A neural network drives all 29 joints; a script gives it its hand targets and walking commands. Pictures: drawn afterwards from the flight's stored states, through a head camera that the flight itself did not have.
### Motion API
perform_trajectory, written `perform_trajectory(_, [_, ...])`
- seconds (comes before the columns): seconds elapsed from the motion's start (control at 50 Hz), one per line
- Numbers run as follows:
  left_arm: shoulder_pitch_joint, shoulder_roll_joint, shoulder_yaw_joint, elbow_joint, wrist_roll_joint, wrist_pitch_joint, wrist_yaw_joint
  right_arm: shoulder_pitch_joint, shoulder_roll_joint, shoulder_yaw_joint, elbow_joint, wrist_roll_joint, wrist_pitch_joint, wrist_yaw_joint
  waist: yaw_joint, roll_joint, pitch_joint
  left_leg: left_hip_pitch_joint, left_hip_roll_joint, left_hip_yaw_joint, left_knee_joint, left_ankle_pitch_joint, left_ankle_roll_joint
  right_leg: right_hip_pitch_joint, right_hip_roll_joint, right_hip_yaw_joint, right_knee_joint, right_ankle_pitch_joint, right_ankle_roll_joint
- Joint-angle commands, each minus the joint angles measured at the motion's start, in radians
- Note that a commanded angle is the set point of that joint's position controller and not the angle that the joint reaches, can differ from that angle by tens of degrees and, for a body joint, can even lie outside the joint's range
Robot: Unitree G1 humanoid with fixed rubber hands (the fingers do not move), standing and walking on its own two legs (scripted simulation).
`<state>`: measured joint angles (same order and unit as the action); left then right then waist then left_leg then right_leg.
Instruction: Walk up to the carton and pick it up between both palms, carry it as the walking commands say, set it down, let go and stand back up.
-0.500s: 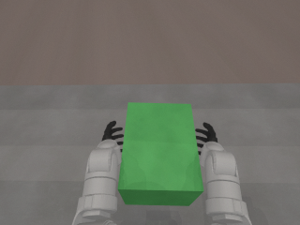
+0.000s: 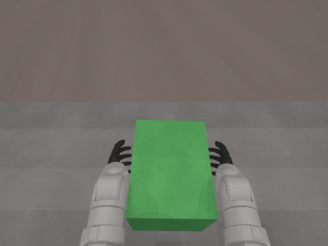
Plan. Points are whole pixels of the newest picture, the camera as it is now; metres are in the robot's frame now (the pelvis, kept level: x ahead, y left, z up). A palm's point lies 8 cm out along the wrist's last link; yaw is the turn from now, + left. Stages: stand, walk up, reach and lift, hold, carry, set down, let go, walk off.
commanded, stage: hold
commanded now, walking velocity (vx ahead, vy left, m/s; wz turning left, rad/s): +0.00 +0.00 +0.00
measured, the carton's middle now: (169, 175) +0.34 +0.01 -0.03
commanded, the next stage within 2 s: set down in 0.16 s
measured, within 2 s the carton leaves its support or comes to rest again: neither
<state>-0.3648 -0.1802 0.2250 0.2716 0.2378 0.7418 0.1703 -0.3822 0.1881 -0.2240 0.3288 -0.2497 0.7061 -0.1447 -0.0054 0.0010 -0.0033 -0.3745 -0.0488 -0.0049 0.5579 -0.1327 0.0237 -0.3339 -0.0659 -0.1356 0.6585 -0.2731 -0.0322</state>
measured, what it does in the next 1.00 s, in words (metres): stands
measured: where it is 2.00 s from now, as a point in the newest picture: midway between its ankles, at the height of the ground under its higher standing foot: outside the picture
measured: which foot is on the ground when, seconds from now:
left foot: down 0.00-1.00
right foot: down 0.00-1.00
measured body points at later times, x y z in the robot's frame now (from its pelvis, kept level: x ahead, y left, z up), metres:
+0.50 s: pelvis +0.01 +0.01 +0.00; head +0.00 +0.01 +0.45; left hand +0.36 +0.13 +0.03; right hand +0.33 -0.15 +0.02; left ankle +0.11 +0.10 -0.72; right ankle +0.05 -0.10 -0.72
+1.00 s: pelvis +0.03 +0.01 -0.01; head +0.13 +0.02 +0.43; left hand +0.37 +0.12 -0.07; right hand +0.34 -0.16 -0.07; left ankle +0.11 +0.10 -0.72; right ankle +0.06 -0.10 -0.72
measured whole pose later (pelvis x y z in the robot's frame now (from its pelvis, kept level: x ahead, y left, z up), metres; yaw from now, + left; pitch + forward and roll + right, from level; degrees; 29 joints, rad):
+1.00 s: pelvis +0.03 +0.01 -0.01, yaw -3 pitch +9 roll +0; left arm -0.44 -0.19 0.35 0.60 0.33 0.27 0.08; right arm -0.41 0.20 -0.43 0.58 -0.35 0.26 -0.04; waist -0.01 -0.03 0.07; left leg -0.64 -0.03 0.01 0.68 -0.21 0.03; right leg -0.59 -0.03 -0.09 0.71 -0.29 -0.03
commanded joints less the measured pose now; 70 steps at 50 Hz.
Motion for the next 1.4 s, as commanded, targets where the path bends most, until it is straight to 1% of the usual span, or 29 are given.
perform_trajectory(0.0, [-0.674, -0.941, -0.469, 0.118, -0.244, -0.060, -0.423, -0.689, 1.008, 0.497, 0.105, 0.256, -0.071, 0.367, 0.002, -0.080, -0.367, 0.452, -0.054, -0.096, -0.072, -0.180, 0.000, -0.117, 0.064, 0.255, -0.285, -0.268, -0.034])
perform_trajectory(0.02, [-0.691, -0.944, -0.459, 0.138, -0.246, -0.063, -0.430, -0.669, 0.992, 0.437, 0.167, 0.228, -0.072, 0.374, -0.031, -0.073, -0.339, 0.453, -0.045, -0.103, -0.083, -0.193, -0.011, -0.137, 0.064, 0.252, -0.282, -0.259, -0.037])
perform_trajectory(0.06, [-0.712, -0.985, -0.438, 0.189, -0.251, -0.080, -0.445, -0.718, 0.997, 0.422, 0.165, 0.221, -0.103, 0.383, -0.029, -0.054, -0.369, 0.433, -0.045, -0.091, -0.084, -0.174, -0.028, -0.099, 0.055, 0.264, -0.297, -0.256, -0.039])
perform_trajectory(0.08, [-0.765, -1.019, -0.475, 0.165, -0.268, -0.092, -0.454, -0.737, 0.988, 0.391, 0.164, 0.209, -0.114, 0.388, -0.078, -0.035, -0.399, 0.458, -0.037, -0.106, -0.096, -0.194, -0.040, -0.105, 0.072, 0.245, -0.276, -0.208, -0.043])
perform_trajectory(0.14, [-0.845, -1.061, -0.468, 0.196, -0.267, -0.110, -0.463, -0.795, 0.991, 0.343, 0.197, 0.201, -0.130, 0.403, -0.081, 0.021, -0.415, 0.410, -0.026, -0.105, -0.105, -0.245, -0.055, -0.077, 0.089, 0.229, -0.246, -0.183, -0.046])
perform_trajectory(0.16, [-0.912, -1.067, -0.472, 0.325, -0.263, -0.120, -0.500, -0.747, 1.036, 0.244, 0.229, 0.099, -0.139, 0.390, -0.174, -0.130, -0.378, 0.410, -0.050, -0.098, -0.083, -0.307, -0.018, -0.073, 0.064, 0.250, -0.346, -0.322, -0.062])
perform_trajectory(0.18, [-0.830, -1.018, -0.369, 0.410, -0.206, -0.117, -0.502, -0.780, 1.020, 0.249, 0.243, 0.102, -0.140, 0.394, -0.073, -0.148, -0.351, 0.389, -0.053, -0.084, -0.094, -0.253, -0.002, -0.070, 0.068, 0.227, -0.353, -0.329, -0.048])
perform_trajectory(0.22, [-0.866, -1.002, -0.340, 0.388, -0.196, -0.161, -0.509, -0.809, 1.040, 0.248, 0.264, 0.119, -0.168, 0.391, -0.048, -0.168, -0.388, 0.497, -0.065, -0.079, -0.040, -0.140, 0.007, -0.191, 0.033, 0.265, -0.401, -0.378, -0.059])
perform_trajectory(0.3, [-0.766, -1.018, -0.278, 0.448, -0.140, -0.187, -0.493, -0.795, 0.979, 0.204, 0.282, 0.112, -0.195, 0.409, -0.014, -0.056, -0.386, 0.373, -0.029, -0.086, -0.106, -0.187, 0.007, -0.086, 0.081, 0.212, -0.305, -0.179, -0.038])
perform_trajectory(0.34, [-0.703, -0.992, -0.206, 0.481, -0.097, -0.195, -0.478, -0.825, 0.975, 0.212, 0.297, 0.116, -0.201, 0.421, 0.046, -0.060, -0.348, 0.333, -0.029, -0.083, -0.116, -0.206, 0.013, -0.077, 0.089, 0.209, -0.300, -0.204, -0.027])
perform_trajectory(0.4, [-0.737, -1.002, -0.240, 0.441, -0.098, -0.231, -0.479, -0.793, 0.963, 0.189, 0.304, 0.083, -0.238, 0.411, -0.015, -0.101, -0.364, 0.366, -0.040, -0.094, -0.087, -0.151, 0.016, -0.157, 0.084, 0.217, -0.298, -0.177, -0.037])
perform_trajectory(0.48, [-0.721, -1.016, -0.280, 0.376, -0.103, -0.276, -0.460, -0.762, 0.949, 0.221, 0.271, 0.094, -0.283, 0.420, -0.010, -0.013, -0.410, 0.293, -0.011, -0.108, -0.068, -0.088, 0.007, -0.121, 0.119, 0.213, -0.230, -0.061, -0.036])
perform_trajectory(0.5, [-0.697, -1.011, -0.290, 0.376, -0.103, -0.285, -0.458, -0.704, 0.963, 0.214, 0.284, 0.073, -0.292, 0.414, -0.039, -0.052, -0.439, 0.322, -0.017, -0.113, -0.068, -0.049, 0.009, -0.116, 0.126, 0.202, -0.230, -0.014, -0.029])
perform_trajectory(0.54, [-0.654, -1.008, -0.287, 0.383, -0.092, -0.298, -0.451, -0.672, 0.951, 0.221, 0.288, 0.062, -0.301, 0.406, -0.029, -0.017, -0.445, 0.277, -0.017, -0.110, -0.051, -0.009, 0.004, -0.099, 0.131, 0.208, -0.210, 0.030, -0.025])
perform_trajectory(0.58, [-0.661, -1.015, -0.329, 0.332, -0.106, -0.325, -0.444, -0.615, 0.925, 0.210, 0.296, 0.039, -0.312, 0.407, -0.076, 0.007, -0.477, 0.244, -0.004, -0.125, -0.044, 0.018, 0.001, -0.086, 0.151, 0.204, -0.186, 0.080, -0.026])
perform_trajectory(0.78, [-0.528, -0.903, -0.330, 0.276, -0.029, -0.432, -0.387, -0.494, 0.889, 0.236, 0.289, 0.023, -0.407, 0.374, -0.029, 0.044, -0.417, 0.095, -0.029, -0.108, 0.043, 0.070, 0.010, -0.160, 0.142, 0.231, -0.110, 0.135, -0.017])
perform_trajectory(0.84, [-0.565, -0.885, -0.350, 0.268, -0.032, -0.474, -0.375, -0.507, 0.858, 0.227, 0.274, 0.010, -0.457, 0.368, -0.065, 0.037, -0.441, 0.064, -0.027, -0.122, 0.087, 0.082, 0.014, -0.223, 0.149, 0.233, -0.065, 0.148, -0.015])
perform_trajectory(0.92, [-0.590, -0.874, -0.387, 0.240, -0.016, -0.540, -0.354, -0.527, 0.836, 0.255, 0.273, 0.028, -0.520, 0.366, -0.046, 0.068, -0.535, 0.023, -0.035, -0.114, 0.150, 0.110, 0.010, -0.291, 0.166, 0.222, 0.007, 0.159, -0.015])
perform_trajectory(0.94, [-0.573, -0.887, -0.412, 0.261, -0.034, -0.548, -0.347, -0.514, 0.819, 0.264, 0.261, 0.030, -0.537, 0.360, -0.088, 0.063, -0.562, 0.040, -0.035, -0.125, 0.163, 0.136, 0.006, -0.310, 0.170, 0.214, 0.022, 0.176, -0.012])
perform_trajectory(0.96, [-0.584, -0.868, -0.390, 0.266, -0.021, -0.561, -0.338, -0.552, 0.829, 0.276, 0.276, 0.038, -0.543, 0.365, -0.036, 0.050, -0.559, -0.003, -0.037, -0.119, 0.178, 0.087, 0.011, -0.336, 0.178, 0.218, 0.046, 0.124, -0.009])
perform_trajectory(1.02, [-0.577, -0.917, -0.433, 0.305, -0.036, -0.592, -0.323, -0.611, 0.781, 0.324, 0.207, 0.050, -0.599, 0.347, -0.067, 0.059, -0.660, -0.025, -0.048, -0.126, 0.246, 0.142, 0.002, -0.381, 0.188, 0.212, 0.110, 0.170, -0.014])
perform_trajectory(1.06, [-0.576, -0.916, -0.438, 0.330, -0.040, -0.609, -0.307, -0.649, 0.766, 0.359, 0.203, 0.072, -0.616, 0.337, -0.050, 0.079, -0.702, -0.043, -0.052, -0.126, 0.283, 0.137, 0.000, -0.437, 0.193, 0.211, 0.153, 0.150, -0.010])
perform_trajectory(1.14, [-0.629, -0.920, -0.527, 0.267, -0.076, -0.637, -0.270, -0.596, 0.721, 0.351, 0.243, 0.064, -0.635, 0.320, -0.104, 0.099, -0.800, -0.061, -0.051, -0.146, 0.344, 0.177, -0.025, -0.526, 0.209, 0.196, 0.227, 0.168, -0.016])
perform_trajectory(1.16, [-0.618, -0.900, -0.518, 0.288, -0.071, -0.635, -0.263, -0.623, 0.726, 0.368, 0.254, 0.086, -0.636, 0.318, -0.072, 0.119, -0.797, -0.072, -0.057, -0.138, 0.355, 0.171, -0.021, -0.555, 0.206, 0.202, 0.235, 0.150, -0.017])
perform_trajectory(1.18, [-0.651, -0.916, -0.521, 0.288, -0.080, -0.636, -0.254, -0.648, 0.711, 0.367, 0.243, 0.077, -0.637, 0.317, -0.098, 0.104, -0.824, -0.080, -0.057, -0.149, 0.376, 0.113, -0.025, -0.582, 0.214, 0.197, 0.261, 0.109, -0.016])
perform_trajectory(1.24, [-0.724, -0.887, -0.541, 0.275, -0.097, -0.641, -0.238, -0.732, 0.701, 0.389, 0.226, 0.106, -0.640, 0.310, -0.076, 0.117, -0.863, -0.130, -0.061, -0.153, 0.420, 0.066, -0.019, -0.654, 0.218, 0.194, 0.322, 0.069, -0.013])
perform_trajectory(1.3, [-0.712, -0.904, -0.551, 0.283, -0.094, -0.624, -0.221, -0.690, 0.676, 0.356, 0.260, 0.076, -0.623, 0.302, -0.120, 0.134, -0.896, -0.148, -0.066, -0.159, 0.443, -0.025, -0.036, -0.706, 0.226, 0.182, 0.366, 0.008, -0.020])
perform_trajectory(1.36, [-0.761, -0.911, -0.564, 0.314, -0.113, -0.608, -0.214, -0.789, 0.681, 0.377, 0.234, 0.110, -0.615, 0.306, -0.119, 0.131, -0.925, -0.197, -0.073, -0.161, 0.486, -0.081, -0.026, -0.764, 0.226, 0.167, 0.409, -0.037, -0.016])
perform_trajectory(1.38, [-0.769, -0.880, -0.534, 0.328, -0.088, -0.597, -0.211, -0.800, 0.705, 0.374, 0.270, 0.113, -0.597, 0.305, -0.074, 0.120, -0.877, -0.247, -0.082, -0.138, 0.493, -0.116, -0.019, -0.776, 0.224, 0.168, 0.409, -0.077, -0.014])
